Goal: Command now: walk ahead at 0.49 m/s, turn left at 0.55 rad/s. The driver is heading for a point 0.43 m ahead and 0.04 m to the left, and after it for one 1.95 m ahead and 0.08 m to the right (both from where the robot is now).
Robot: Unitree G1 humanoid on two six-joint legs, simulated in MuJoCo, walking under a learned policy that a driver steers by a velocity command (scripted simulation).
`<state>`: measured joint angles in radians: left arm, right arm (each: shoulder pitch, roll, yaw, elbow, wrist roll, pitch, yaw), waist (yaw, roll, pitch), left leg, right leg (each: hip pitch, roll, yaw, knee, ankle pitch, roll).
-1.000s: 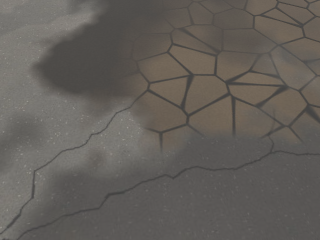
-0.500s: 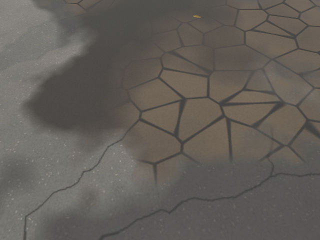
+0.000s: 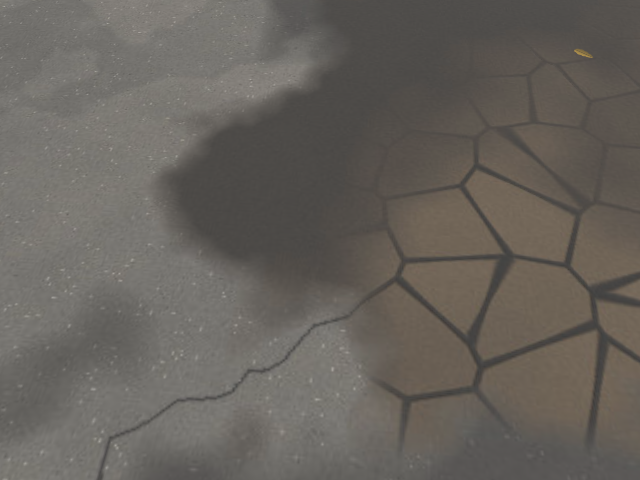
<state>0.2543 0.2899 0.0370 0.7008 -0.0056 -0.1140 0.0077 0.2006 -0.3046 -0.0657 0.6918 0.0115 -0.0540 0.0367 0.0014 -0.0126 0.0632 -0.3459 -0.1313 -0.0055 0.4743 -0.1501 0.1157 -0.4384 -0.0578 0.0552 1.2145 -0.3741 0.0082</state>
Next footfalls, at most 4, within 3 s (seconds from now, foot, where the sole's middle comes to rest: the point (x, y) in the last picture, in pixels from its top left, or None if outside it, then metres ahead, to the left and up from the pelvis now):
0.32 right None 0.38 -0.13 -0.77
0.80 left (246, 435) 0.53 0.19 -0.77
1.26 right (346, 321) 0.80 -0.03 -0.77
1.72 left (255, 296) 0.87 0.19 -0.77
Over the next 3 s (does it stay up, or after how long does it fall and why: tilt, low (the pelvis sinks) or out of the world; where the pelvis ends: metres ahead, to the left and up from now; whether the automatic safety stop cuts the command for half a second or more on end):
stays up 1.36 -0.08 0.02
